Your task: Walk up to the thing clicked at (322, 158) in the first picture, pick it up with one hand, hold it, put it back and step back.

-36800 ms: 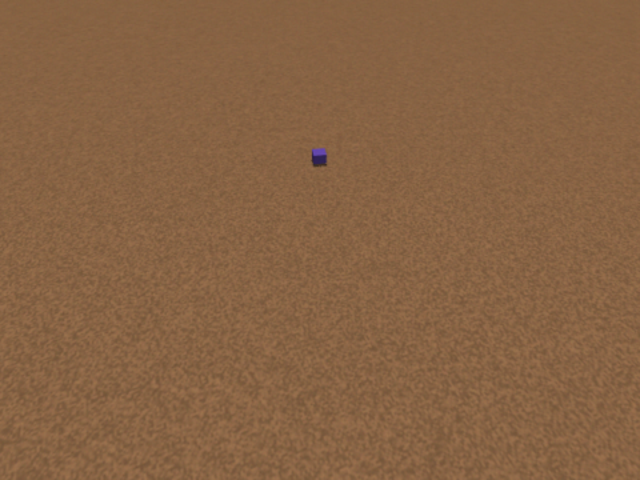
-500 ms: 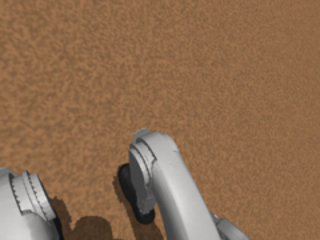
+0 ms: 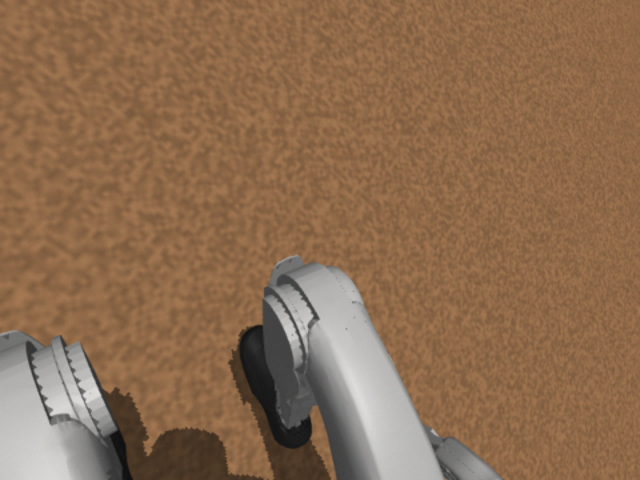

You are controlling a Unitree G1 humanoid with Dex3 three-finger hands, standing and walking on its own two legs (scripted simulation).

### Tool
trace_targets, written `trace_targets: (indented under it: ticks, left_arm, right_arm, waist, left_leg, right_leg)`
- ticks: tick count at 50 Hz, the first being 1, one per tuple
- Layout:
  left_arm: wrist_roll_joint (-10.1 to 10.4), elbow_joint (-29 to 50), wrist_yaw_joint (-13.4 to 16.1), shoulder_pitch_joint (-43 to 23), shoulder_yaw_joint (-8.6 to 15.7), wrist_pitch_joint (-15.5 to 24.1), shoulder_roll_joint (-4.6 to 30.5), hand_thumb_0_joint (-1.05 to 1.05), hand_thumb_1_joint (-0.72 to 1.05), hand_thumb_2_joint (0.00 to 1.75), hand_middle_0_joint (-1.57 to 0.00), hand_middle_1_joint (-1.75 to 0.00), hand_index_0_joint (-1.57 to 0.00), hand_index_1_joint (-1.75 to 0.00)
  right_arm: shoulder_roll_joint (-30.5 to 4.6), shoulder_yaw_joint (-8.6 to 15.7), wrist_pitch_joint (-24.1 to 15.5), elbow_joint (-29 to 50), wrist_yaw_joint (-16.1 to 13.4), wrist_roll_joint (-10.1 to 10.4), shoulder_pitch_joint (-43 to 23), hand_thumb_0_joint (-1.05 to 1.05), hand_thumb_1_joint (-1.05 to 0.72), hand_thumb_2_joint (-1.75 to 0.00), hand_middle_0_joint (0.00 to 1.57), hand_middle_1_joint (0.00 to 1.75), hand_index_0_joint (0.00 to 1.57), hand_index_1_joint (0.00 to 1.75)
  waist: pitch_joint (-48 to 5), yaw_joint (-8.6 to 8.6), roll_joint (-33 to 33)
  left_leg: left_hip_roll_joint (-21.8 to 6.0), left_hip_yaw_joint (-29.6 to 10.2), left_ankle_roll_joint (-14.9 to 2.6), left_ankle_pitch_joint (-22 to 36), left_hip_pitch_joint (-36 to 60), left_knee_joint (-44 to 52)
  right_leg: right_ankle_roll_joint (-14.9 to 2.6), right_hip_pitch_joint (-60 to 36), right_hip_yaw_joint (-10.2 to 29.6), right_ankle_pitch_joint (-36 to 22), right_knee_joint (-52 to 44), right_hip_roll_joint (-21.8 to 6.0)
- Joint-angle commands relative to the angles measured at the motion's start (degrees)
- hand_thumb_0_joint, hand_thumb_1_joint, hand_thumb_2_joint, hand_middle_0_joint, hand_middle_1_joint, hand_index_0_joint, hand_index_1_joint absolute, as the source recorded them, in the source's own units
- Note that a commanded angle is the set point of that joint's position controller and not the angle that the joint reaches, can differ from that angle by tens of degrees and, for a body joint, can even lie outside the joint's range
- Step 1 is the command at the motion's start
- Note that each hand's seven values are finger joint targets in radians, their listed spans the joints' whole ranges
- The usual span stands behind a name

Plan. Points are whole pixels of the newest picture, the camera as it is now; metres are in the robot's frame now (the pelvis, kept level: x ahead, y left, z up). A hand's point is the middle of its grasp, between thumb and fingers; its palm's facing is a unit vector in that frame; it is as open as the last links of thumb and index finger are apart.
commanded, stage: withdraw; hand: left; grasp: from above
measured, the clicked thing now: out of the picture +0.44 +0.37 -0.29
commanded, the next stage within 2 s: home in 0.74 s
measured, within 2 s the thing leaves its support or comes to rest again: neither
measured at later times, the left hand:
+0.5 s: hand out of the picture +0.39 +0.37 -0.12, palm faces -0.45 -0.17 -0.88, open 13.9 cm
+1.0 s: hand out of the picture +0.41 +0.37 -0.11, palm faces -0.43 -0.17 -0.89, open 12.8 cm
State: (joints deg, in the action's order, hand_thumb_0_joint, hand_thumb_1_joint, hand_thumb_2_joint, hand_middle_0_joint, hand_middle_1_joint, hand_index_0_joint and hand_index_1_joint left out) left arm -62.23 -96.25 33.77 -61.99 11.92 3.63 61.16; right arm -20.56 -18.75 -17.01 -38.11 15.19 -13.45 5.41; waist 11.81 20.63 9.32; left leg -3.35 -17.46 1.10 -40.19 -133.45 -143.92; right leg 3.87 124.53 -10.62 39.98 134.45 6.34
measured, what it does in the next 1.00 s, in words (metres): stands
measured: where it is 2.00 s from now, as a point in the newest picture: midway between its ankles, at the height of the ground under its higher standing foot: (205, 445)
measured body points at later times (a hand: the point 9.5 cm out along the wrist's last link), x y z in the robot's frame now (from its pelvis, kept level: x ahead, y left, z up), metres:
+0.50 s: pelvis -0.01 -0.01 +0.03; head +0.20 +0.11 +0.40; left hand +0.41 +0.38 -0.07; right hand +0.14 -0.26 -0.07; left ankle +0.07 +0.14 -0.28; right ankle +0.11 -0.12 -0.28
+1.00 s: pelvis +0.00 +0.00 +0.04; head +0.23 +0.09 +0.41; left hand +0.42 +0.38 -0.06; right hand +0.08 -0.25 -0.08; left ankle +0.06 +0.14 -0.28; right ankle +0.11 -0.12 -0.28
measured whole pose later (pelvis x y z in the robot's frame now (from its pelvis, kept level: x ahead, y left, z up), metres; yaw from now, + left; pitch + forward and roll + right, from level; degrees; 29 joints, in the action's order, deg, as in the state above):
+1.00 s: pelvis +0.00 +0.00 +0.04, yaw +7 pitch +34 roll -10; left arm -62.5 -62.2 9.4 -45.8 5.9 6.4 43.1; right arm -14.9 -5.2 1.6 -37.5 7.5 -5.7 11.8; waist -2.4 10.8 -1.9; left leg -2.3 -9.3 0.1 -37.4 -131.6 -133.7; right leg 3.1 124.0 -4.8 40.8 129.6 2.9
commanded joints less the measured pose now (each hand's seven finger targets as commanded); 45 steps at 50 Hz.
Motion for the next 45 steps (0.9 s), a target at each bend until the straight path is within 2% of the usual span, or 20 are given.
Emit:
trace_targets:
  ticks: [1, 3, 5, 8, 9, 10, 11, 13, 14, 16, 19, 23, 26, 31, 34, 37, 38, 40, 44, 45]
  left_arm:
    - [-0.4, 20.5, -0.6, -11.0, 0.1, 0.5, 17.2, 0.0, -0.51, 0.97, -0.09, -0.94, -0.08, -0.95]
    - [-0.5, 26.7, -3.7, -6.3, 0.8, 0.2, 16.2, 0.0, -0.49, 0.96, -0.11, -0.92, -0.1, -0.93]
    - [-0.2, 28.6, -7.9, -1.7, -1.7, -0.2, 11.0, 0.0, -0.49, 0.96, -0.1, -0.93, -0.09, -0.93]
    - [-1.4, 28.3, -13.7, 3.2, -0.6, -1.5, 9.7, 0.0, -0.5, 0.97, -0.09, -0.94, -0.08, -0.95]
    - [-0.8, 29.4, -16.2, 2.1, -4.7, -1.4, 3.0, 0.0, -0.47, 0.95, -0.11, -0.93, -0.1, -0.93]
    - [-0.1, 30.7, -18.5, 2.7, -6.9, -1.4, -0.4, 0.0, -0.47, 0.96, -0.1, -0.93, -0.1, -0.94]
    - [1.3, 35.6, -21.1, -1.8, -12.5, -0.4, -6.3, 0.0, -0.49, 0.97, -0.09, -0.95, -0.09, -0.95]
    - [2.1, 34.0, -24.7, 1.7, -11.1, 0.7, -3.4, 0.0, -0.5, 0.99, -0.08, -0.97, -0.07, -0.98]
    - [2.5, 34.8, -26.1, 2.2, -11.1, 1.6, -2.3, 0.0, -0.5, 0.99, -0.08, -0.98, -0.08, -0.98]
    - [3.0, 38.4, -27.9, -0.3, -11.2, 3.7, -2.8, 0.0, -0.47, 0.98, -0.1, -0.96, -0.09, -0.97]
    - [2.4, 39.6, -27.1, -3.6, -8.8, 7.3, -0.6, 0.0, -0.47, 0.98, -0.09, -0.96, -0.09, -0.97]
    - [-2.1, 36.0, -21.4, -6.7, -6.4, 10.7, 1.8, 0.0, -0.49, 1.0, -0.08, -0.97, -0.07, -0.98]
    - [-6.0, 31.5, -16.7, -11.9, -7.2, 10.7, 1.7, 0.0, -0.49, 0.99, -0.07, -0.97, -0.07, -0.97]
    - [-9.5, 27.6, -12.2, -19.4, -5.3, 8.7, 6.6, 0.0, -0.48, 0.98, -0.1, -0.95, -0.09, -0.95]
    - [-9.2, 24.6, -11.7, -18.1, -5.2, 6.9, 6.6, 0.0, -0.45, 0.94, -0.13, -0.92, -0.12, -0.92]
    - [-7.6, 25.7, -13.0, -12.4, -5.0, 5.3, 5.2, 0.0, -0.42, 0.92, -0.14, -0.91, -0.14, -0.91]
    - [-7.1, 28.0, -13.7, -11.1, -4.4, 4.7, 5.8, 0.0, -0.4, 0.9, -0.15, -0.9, -0.16, -0.89]
    - [-5.6, 32.9, -15.8, -8.0, -4.0, 3.6, 5.2, 0.0, -0.37, 0.88, -0.17, -0.87, -0.18, -0.86]
    - [-2.1, 35.8, -20.6, -2.3, -6.3, 2.4, -1.1, 0.0, -0.17, 0.9, -0.24, -0.68, -0.22, -0.67]
    - [-1.5, 37.8, -21.4, -1.0, -3.9, 2.6, 0.9, 0.0, -0.09, 0.9, -0.24, -0.61, -0.21, -0.63]
  right_arm:
    - [-17.4, 7.3, 0.8, -0.5, -0.3, 1.1, 8.7, 0.0, -0.9, -0.9, 0.2, 0.3, 0.2, 0.3]
    - [-16.8, 9.2, 2.1, -0.3, 0.0, 1.8, 7.9, 0.0, -0.89, -0.9, 0.2, 0.3, 0.2, 0.3]
    - [-16.0, 11.2, 4.0, -0.3, 0.4, 2.9, 8.2, 0.0, -0.89, -0.9, 0.2, 0.3, 0.2, 0.3]
    - [-16.0, 14.4, 7.9, -0.5, 0.2, 4.5, 11.5, 0.0, -0.89, -0.9, 0.2, 0.3, 0.2, 0.3]
    - [-15.3, 14.7, 9.0, 0.8, 0.1, 5.0, 11.0, 0.0, -0.89, -0.9, 0.2, 0.3, 0.2, 0.3]
    - [-15.0, 15.1, 9.8, 2.0, -0.1, 5.6, 11.2, 0.0, -0.89, -0.9, 0.2, 0.3, 0.2, 0.3]
    - [-13.5, 14.8, 10.4, 1.8, -0.6, 6.2, 11.3, 0.0, -0.89, -0.9, 0.2, 0.3, 0.2, 0.3]
    - [-14.2, 16.1, 11.3, 2.1, -2.2, 6.9, 12.6, 0.0, -0.89, -0.9, 0.2, 0.3, 0.2, 0.3]
    - [-14.3, 16.8, 11.8, 2.4, -3.1, 7.2, 12.6, 0.0, -0.89, -0.9, 0.2, 0.3, 0.2, 0.3]
    - [-13.9, 17.3, 12.8, 2.7, -4.4, 7.1, 13.1, 0.0, -0.88, -0.9, 0.2, 0.3, 0.2, 0.3]
    - [-12.9, 16.9, 13.6, 2.9, -6.6, 7.3, 12.4, 0.0, -0.88, -0.9, 0.2, 0.3, 0.2, 0.3]
    - [-11.1, 15.1, 15.0, 2.3, -8.3, 7.1, 10.6, 0.0, -0.88, -0.89, 0.2, 0.3, 0.2, 0.3]
    - [-10.8, 14.3, 15.5, 1.1, -8.8, 6.4, 10.0, 0.0, -0.88, -0.89, 0.2, 0.3, 0.2, 0.3]
    - [-11.8, 14.1, 15.7, 0.9, -9.5, 5.1, 10.3, 0.0, -0.88, -0.89, 0.2, 0.3, 0.2, 0.3]
    - [-11.9, 14.4, 15.1, 1.0, -9.5, 4.9, 11.3, 0.0, -0.88, -0.89, 0.2, 0.3, 0.2, 0.3]
    - [-11.9, 15.1, 15.1, 1.8, -9.3, 5.0, 12.6, 0.0, -0.88, -0.89, 0.2, 0.3, 0.2, 0.3]
    - [-12.0, 15.6, 15.3, 2.0, -9.3, 5.3, 12.8, 0.0, -0.88, -0.89, 0.2, 0.3, 0.2, 0.3]
    - [-11.9, 16.8, 15.7, 2.7, -9.1, 5.8, 13.8, 0.0, -0.88, -0.89, 0.2, 0.3, 0.2, 0.3]
    - [-10.8, 18.2, 17.1, 1.9, -8.8, 7.2, 16.1, 0.0, -0.89, -0.9, 0.2, 0.3, 0.2, 0.3]
    - [-11.5, 18.9, 17.5, 2.2, -8.9, 7.4, 16.6, 0.0, -0.89, -0.9, 0.2, 0.3, 0.2, 0.3]
  waist:
    - [-50.8, -2.84, -43.9]
    - [-56.0, -5.96, -46.8]
    - [-53.4, -6.63, -45.8]
    - [-49.8, -7.56, -38.9]
    - [-47.0, -5.95, -34.6]
    - [-45.5, -5.02, -30.1]
    - [-43.6, -3.48, -27.0]
    - [-39.5, -4.33, -20.7]
    - [-39.3, -5.32, -17.6]
    - [-41.1, -5.28, -15.2]
    - [-42.7, -6.37, -16.0]
    - [-44.2, -7.5, -20.2]
    - [-45.8, -6.02, -26.5]
    - [-48.5, -5.52, -33.7]
    - [-49.0, -5.43, -33.8]
    - [-53.7, -7.16, -34.2]
    - [-56.2, -8.64, -35.0]
    - [-61.3, -9.63, -36.1]
    - [-57.1, -8.55, -29.3]
    - [-57.3, -9.76, -28.5]
  left_leg:
    - [-2.3, 7.7, 0.25, 20.2, 38.0, 14.9]
    - [-2.0, 8.4, 0.43, 23.3, 40.4, 15.6]
    - [-1.6, 8.9, 0.37, 22.9, 38.5, 16.7]
    - [-1.0, 10.0, -0.82, 18.1, 31.6, 17.1]
    - [-0.8, 10.4, -1.4, 15.7, 28.6, 17.2]
    - [-0.6, 10.4, -1.96, 13.5, 27.0, 18.0]
    - [-0.2, 10.2, -2.22, 11.1, 25.5, 19.0]
    - [0.3, 9.9, -2.84, 7.8, 23.0, 20.4]
    - [0.5, 10.4, -3.04, 6.7, 21.4, 19.9]
    - [1.0, 10.6, -2.93, 5.7, 21.7, 19.4]
    - [1.5, 10.3, -2.61, 5.1, 24.0, 19.4]
    - [1.5, 10.8, -2.26, 5.5, 26.3, 19.6]
    - [1.2, 11.1, -1.9, 6.5, 29.0, 19.9]
    - [1.1, 11.3, -1.25, 5.8, 32.5, 20.6]
    - [1.0, 11.7, -1.24, 6.9, 32.8, 20.3]
    - [1.3, 12.0, -1.39, 9.7, 34.0, 20.8]
    - [1.3, 11.8, -1.2, 10.9, 35.8, 21.8]
    - [1.3, 12.3, -1.27, 16.6, 40.6, 22.1]
    - [1.4, 12.3, -1.99, 19.8, 38.1, 22.4]
    - [1.7, 12.3, -1.93, 19.3, 37.2, 22.7]
  right_leg:
    - [-5.37, -21.6, -5.6, -20.8, -10.1, 1.1]
    - [-5.62, -21.3, -5.1, -22.1, -9.8, 0.9]
    - [-5.84, -18.4, -4.5, -20.7, -10.2, 0.7]
    - [-5.7, -17.0, -2.7, -18.2, -12.1, 0.7]
    - [-5.75, -17.1, -2.3, -17.5, -13.5, 0.6]
    - [-5.67, -17.6, -2.2, -16.4, -14.8, 0.7]
    - [-5.83, -17.1, -2.4, -14.4, -16.1, 0.6]
    - [-5.46, -18.2, -1.9, -10.6, -17.8, 0.3]
    - [-5.59, -19.2, -0.6, -8.3, -19.3, 0.4]
    - [-5.79, -19.7, 0.0, -6.0, -20.3, 0.0]
    - [-6.02, -18.2, 0.1, -4.6, -20.0, -0.6]
    - [-5.88, -14.7, 0.3, -5.2, -18.0, -0.9]
    - [-5.97, -11.2, -0.2, -7.7, -15.5, -1.0]
    - [-6.21, -8.8, -1.0, -7.9, -13.6, -1.6]
    - [-6.16, -9.4, -0.7, -8.9, -13.4, -1.8]
    - [-5.96, -12.3, -1.0, -11.7, -13.3, -1.9]
    - [-6.1, -12.8, -1.0, -12.7, -13.1, -2.1]
    - [-5.79, -15.4, -0.8, -16.6, -13.8, -2.2]
    - [-5.41, -16.9, -0.2, -18.6, -16.2, -2.0]
    - [-5.82, -17.2, -0.1, -18.0, -16.5, -2.2]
